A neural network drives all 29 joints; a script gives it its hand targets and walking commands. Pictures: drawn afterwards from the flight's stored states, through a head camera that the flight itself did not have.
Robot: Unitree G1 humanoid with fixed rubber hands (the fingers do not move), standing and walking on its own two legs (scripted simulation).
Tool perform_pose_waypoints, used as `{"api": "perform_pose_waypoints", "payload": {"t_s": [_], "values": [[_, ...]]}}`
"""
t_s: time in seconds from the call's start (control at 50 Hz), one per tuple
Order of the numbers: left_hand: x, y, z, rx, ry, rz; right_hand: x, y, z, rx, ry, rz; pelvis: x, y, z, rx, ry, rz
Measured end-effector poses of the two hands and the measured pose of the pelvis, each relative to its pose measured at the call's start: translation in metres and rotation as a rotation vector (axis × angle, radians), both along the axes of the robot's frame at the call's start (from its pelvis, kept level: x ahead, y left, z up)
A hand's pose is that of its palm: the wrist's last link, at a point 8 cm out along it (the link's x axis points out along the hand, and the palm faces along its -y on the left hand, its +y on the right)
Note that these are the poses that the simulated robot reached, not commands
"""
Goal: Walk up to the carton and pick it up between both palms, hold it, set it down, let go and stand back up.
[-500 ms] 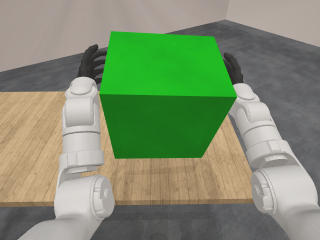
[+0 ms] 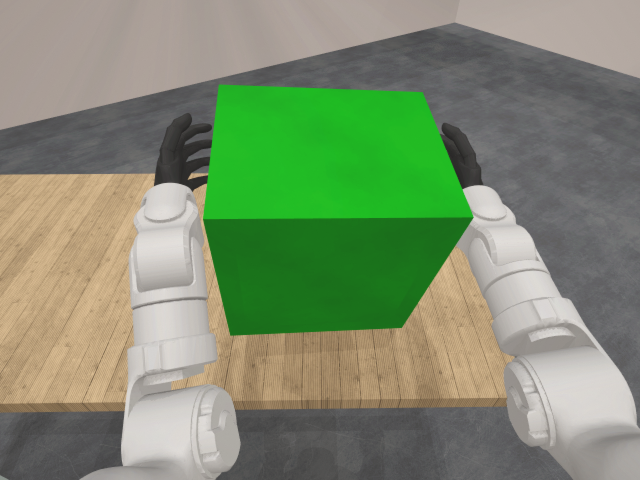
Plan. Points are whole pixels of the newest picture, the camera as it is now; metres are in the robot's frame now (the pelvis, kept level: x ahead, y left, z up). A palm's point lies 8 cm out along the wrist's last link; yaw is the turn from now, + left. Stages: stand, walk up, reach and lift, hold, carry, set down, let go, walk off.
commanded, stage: set down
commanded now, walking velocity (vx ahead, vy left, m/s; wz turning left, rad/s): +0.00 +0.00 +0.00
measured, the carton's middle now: (321, 220) +0.40 +0.01 +0.14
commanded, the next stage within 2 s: none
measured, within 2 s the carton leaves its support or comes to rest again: neither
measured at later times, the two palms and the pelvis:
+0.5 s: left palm (180, 209) +0.36 +0.18 +0.19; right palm (453, 202) +0.40 -0.16 +0.16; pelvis +0.00 +0.00 +0.00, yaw +0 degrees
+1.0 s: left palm (187, 223) +0.36 +0.17 +0.17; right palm (448, 211) +0.41 -0.16 +0.14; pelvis +0.00 +0.00 +0.00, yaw +0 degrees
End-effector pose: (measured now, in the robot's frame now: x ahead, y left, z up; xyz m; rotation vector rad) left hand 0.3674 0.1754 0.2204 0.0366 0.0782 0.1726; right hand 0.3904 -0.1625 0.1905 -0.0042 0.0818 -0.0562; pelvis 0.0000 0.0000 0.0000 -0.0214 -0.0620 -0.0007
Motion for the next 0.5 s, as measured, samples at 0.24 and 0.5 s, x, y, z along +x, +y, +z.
{"api": "perform_pose_waypoints", "payload": {"t_s": [0.24, 0.5], "values": [[-0.003, -0.002, -0.008, -0.021, 0.018, 0.027, 0.002, -0.001, -0.013, 0.042, 0.024, 0.023, -0.001, 0.0, 0.0, 0.0, -0.002, 0.0], [-0.006, 0.001, -0.029, -0.036, 0.055, 0.062, 0.008, 0.002, -0.03, 0.059, 0.064, 0.053, 0.0, 0.0, 0.0, 0.0, 0.0, 0.001]]}}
